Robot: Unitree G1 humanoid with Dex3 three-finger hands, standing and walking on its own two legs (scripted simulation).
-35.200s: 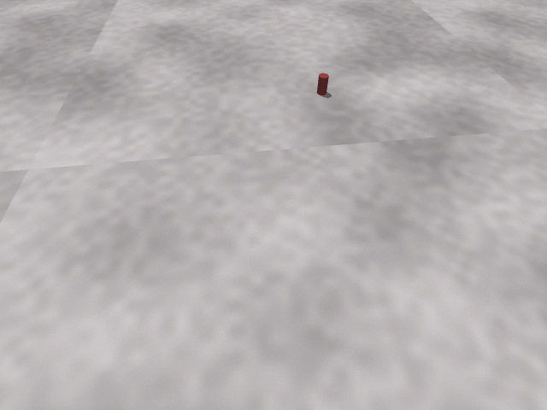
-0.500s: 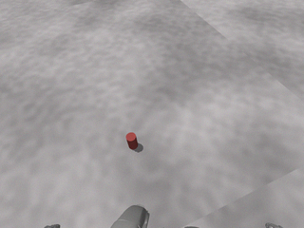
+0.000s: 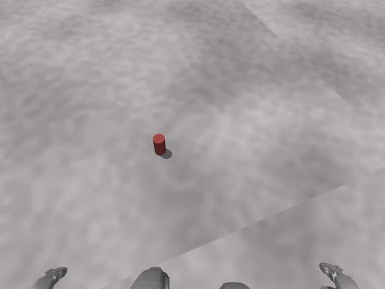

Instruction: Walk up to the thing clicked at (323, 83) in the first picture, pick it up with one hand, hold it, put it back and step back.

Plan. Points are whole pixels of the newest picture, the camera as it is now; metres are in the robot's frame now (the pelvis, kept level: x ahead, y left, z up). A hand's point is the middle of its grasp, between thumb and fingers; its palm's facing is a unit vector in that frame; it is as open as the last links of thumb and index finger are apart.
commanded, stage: step back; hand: left
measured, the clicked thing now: (159, 144) +0.89 +0.23 -0.69
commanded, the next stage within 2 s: stand in 1.26 s
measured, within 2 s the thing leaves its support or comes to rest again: neither
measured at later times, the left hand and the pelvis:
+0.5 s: hand out of the picture -0.09 +0.27 -0.14, palm faces +0.10 -0.91 -0.39, open 7.4 cm; pelvis -0.14 -0.02 +0.01, yaw +5 degrees
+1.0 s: hand out of the picture -0.09 +0.27 -0.15, palm faces +0.08 -0.93 -0.35, open 7.4 cm; pelvis -0.11 +0.00 +0.01, yaw +5 degrees
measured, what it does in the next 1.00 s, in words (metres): walks backwards: right foot, then left foot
